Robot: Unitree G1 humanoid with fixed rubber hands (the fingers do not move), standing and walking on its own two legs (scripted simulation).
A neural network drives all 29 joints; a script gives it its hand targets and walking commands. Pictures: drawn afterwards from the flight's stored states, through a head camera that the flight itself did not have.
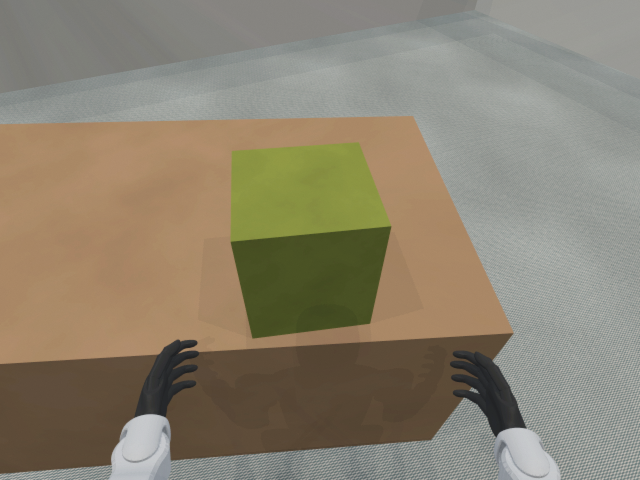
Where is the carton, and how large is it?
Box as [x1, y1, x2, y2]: [230, 142, 390, 338]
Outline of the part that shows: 358,142 232,151 230,241 252,338 369,323 390,230 390,224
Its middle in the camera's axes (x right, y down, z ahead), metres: -0.03 +0.01 +0.65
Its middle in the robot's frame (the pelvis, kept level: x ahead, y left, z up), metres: +0.48 +0.03 -0.01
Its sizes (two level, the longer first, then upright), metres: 0.210 0.200 0.250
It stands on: a pedestal, 0.65 m high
